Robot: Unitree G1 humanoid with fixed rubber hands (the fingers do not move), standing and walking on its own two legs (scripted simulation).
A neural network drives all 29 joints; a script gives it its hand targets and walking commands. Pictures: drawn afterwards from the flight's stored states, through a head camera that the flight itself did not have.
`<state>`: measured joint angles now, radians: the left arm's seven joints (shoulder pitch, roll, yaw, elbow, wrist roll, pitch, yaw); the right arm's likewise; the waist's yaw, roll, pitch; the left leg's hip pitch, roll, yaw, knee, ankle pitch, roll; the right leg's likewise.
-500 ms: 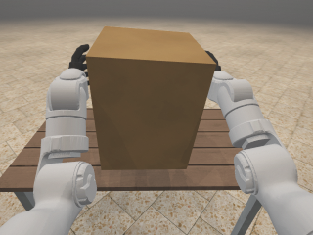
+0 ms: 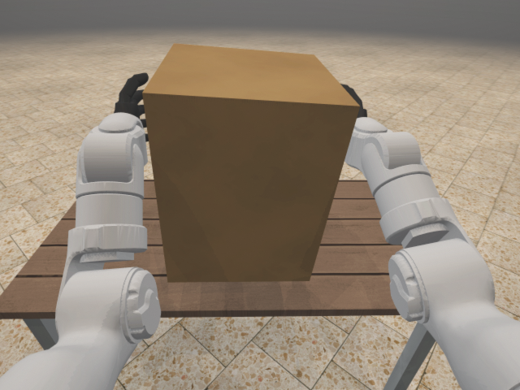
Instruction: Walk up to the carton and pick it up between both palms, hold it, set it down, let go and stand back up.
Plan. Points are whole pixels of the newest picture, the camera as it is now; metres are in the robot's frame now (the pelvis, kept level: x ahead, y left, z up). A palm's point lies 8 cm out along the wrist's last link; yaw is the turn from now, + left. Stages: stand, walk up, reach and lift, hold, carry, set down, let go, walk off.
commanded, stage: hold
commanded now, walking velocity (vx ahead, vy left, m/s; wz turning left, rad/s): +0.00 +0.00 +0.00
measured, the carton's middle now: (243, 164) +0.40 +0.01 +0.23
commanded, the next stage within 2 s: set down in 0.54 s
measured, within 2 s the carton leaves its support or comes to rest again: neither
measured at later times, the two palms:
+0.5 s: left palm (129, 127) +0.37 +0.16 +0.31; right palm (352, 131) +0.37 -0.15 +0.29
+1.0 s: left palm (130, 117) +0.40 +0.17 +0.31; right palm (342, 127) +0.40 -0.15 +0.29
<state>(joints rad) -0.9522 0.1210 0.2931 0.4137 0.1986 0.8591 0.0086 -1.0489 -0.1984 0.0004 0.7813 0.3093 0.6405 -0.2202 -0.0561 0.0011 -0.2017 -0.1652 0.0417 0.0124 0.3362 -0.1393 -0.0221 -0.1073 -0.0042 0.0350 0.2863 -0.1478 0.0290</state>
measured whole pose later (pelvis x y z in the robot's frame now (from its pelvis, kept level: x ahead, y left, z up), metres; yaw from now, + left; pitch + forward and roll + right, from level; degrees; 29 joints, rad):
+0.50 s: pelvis +0.00 +0.00 +0.00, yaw +0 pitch -2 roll -1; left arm -0.95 0.12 0.29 0.42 0.20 0.86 0.01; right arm -1.05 -0.20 0.01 0.78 0.31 0.64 -0.22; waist -0.06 0.00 -0.20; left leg -0.17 0.04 0.01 0.34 -0.14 -0.02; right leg -0.11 0.00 0.04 0.29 -0.15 0.03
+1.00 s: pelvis +0.01 +0.00 +0.00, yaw +0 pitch -4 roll -1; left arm -1.04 0.10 0.38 0.56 0.31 0.62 -0.03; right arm -1.12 -0.16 -0.11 0.98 0.31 0.35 -0.20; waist -0.06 -0.03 -0.11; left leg -0.11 0.04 0.01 0.34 -0.16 -0.02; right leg -0.04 0.00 0.03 0.25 -0.15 0.03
